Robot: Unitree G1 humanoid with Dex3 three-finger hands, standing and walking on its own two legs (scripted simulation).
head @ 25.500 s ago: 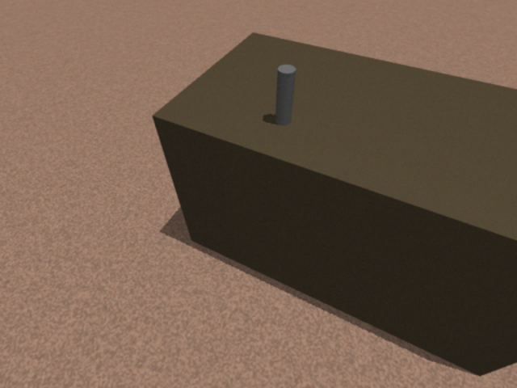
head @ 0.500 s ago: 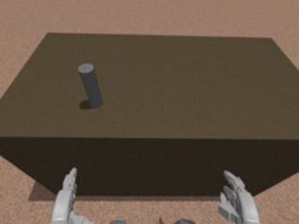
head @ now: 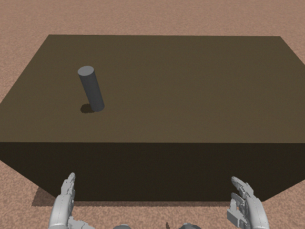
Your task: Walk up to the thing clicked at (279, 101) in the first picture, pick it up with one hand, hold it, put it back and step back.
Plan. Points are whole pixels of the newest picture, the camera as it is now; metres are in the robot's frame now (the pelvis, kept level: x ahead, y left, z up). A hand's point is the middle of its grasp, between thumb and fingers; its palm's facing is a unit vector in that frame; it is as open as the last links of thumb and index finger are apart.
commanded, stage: home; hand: left
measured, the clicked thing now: (92, 90) +0.50 +0.21 +0.06
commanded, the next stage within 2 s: stand in 1.72 s
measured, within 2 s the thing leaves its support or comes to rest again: neither
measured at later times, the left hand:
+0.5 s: hand (89, 213) +0.17 +0.17 -0.05, palm faces +0.12 -0.97 -0.23, open 17.5 cm
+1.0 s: hand (86, 215) +0.17 +0.18 -0.05, palm faces +0.12 -0.96 -0.24, open 17.5 cm
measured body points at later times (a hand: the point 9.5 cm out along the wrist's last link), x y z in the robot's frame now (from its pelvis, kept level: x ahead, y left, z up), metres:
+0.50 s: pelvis -0.01 +0.00 -0.01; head +0.02 -0.01 +0.44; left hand +0.16 +0.23 -0.03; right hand +0.16 -0.23 -0.03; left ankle +0.00 +0.14 -0.69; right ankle +0.01 -0.14 -0.69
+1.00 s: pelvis -0.01 +0.00 -0.01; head +0.01 +0.00 +0.44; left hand +0.16 +0.23 -0.03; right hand +0.15 -0.23 -0.03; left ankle +0.00 +0.14 -0.69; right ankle +0.01 -0.14 -0.69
